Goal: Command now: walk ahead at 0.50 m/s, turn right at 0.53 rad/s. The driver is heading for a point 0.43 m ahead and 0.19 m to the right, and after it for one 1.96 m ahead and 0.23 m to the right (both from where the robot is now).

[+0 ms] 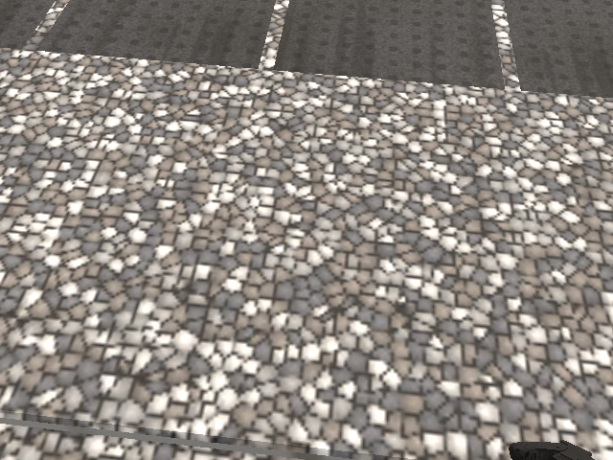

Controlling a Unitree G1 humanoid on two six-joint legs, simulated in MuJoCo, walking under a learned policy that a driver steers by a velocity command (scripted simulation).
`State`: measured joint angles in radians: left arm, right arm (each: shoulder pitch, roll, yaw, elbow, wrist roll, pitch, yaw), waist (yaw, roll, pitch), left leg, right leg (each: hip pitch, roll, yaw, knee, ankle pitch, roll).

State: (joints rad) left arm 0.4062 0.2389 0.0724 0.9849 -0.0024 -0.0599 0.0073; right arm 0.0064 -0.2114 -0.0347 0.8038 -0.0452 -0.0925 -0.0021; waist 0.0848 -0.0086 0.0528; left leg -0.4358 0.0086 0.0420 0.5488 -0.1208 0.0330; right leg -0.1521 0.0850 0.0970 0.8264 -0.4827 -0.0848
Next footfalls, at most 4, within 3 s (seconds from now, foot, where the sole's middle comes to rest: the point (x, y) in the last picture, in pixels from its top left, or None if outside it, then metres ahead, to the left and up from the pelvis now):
0.48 right None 0.34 -0.14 -0.76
0.98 left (387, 398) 0.57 -0.10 -0.71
1.54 right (463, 445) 0.49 -0.26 -0.71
2.02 left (361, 430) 0.50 -0.05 -0.71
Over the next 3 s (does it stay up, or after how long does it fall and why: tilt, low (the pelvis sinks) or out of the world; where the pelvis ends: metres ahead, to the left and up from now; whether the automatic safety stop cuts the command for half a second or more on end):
stays up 0.68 -0.16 0.05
